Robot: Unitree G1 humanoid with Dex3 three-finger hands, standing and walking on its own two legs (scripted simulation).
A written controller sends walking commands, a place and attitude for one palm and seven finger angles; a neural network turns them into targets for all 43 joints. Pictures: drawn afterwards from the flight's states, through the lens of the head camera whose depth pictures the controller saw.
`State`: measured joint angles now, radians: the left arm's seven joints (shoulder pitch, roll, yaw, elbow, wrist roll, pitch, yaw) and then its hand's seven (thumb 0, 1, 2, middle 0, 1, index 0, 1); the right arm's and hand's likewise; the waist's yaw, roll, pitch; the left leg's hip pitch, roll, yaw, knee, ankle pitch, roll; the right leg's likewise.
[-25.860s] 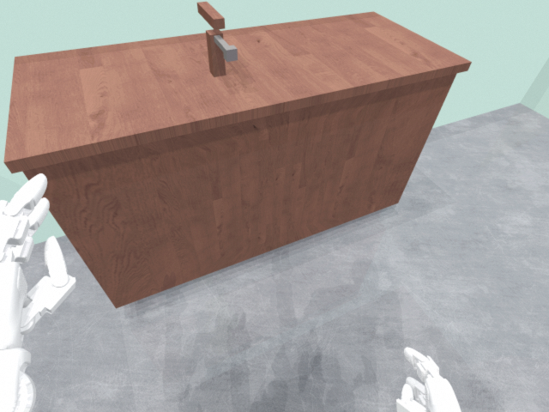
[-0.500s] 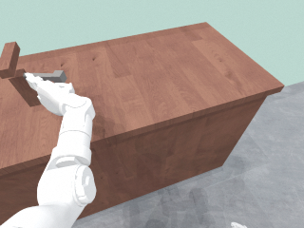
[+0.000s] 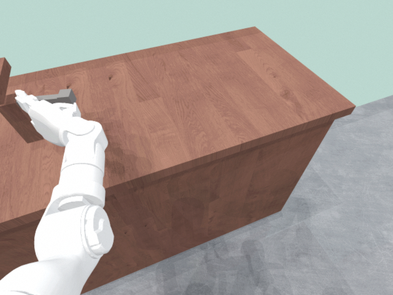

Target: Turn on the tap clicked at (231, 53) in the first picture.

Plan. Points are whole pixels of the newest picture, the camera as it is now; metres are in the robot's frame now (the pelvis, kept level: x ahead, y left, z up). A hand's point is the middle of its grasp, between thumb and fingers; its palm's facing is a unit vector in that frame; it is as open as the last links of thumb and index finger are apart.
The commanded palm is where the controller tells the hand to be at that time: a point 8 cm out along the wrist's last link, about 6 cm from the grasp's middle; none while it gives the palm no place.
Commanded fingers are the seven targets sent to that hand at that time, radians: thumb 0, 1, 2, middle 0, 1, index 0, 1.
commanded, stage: lift the hand up off the lever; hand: left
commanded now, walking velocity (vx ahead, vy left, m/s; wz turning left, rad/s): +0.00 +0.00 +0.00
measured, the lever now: (67, 98) +0.49 +0.28 +0.15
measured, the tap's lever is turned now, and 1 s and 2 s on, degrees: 76 76 76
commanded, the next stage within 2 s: none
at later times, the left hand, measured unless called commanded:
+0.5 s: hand (70, 105) +0.45 +0.25 +0.17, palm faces +0.83 -0.55 -0.07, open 7.8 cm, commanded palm +0.39 +0.27 +0.17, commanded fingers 0.00 0.90 0.90 -0.15 -0.15 -0.15 -0.15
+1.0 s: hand (74, 97) +0.45 +0.23 +0.19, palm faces +0.82 -0.56 -0.08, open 7.8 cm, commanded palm +0.39 +0.25 +0.19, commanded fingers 0.00 0.90 0.90 -0.15 -0.15 -0.15 -0.15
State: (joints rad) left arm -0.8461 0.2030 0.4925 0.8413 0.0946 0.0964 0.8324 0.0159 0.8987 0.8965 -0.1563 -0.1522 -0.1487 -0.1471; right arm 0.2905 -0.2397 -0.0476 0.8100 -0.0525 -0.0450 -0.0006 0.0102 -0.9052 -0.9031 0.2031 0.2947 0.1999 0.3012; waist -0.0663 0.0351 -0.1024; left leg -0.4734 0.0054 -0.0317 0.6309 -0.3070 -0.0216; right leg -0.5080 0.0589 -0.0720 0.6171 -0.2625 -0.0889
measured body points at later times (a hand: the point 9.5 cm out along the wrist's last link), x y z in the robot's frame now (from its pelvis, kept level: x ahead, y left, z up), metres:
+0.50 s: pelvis +0.01 +0.01 +0.01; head +0.02 +0.00 +0.46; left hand +0.40 +0.27 +0.17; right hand +0.13 -0.23 -0.12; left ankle +0.00 +0.14 -0.72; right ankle +0.03 -0.06 -0.72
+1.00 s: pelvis +0.02 +0.01 +0.01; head +0.02 -0.01 +0.46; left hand +0.40 +0.26 +0.19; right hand +0.14 -0.23 -0.12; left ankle +0.00 +0.14 -0.72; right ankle +0.03 -0.06 -0.72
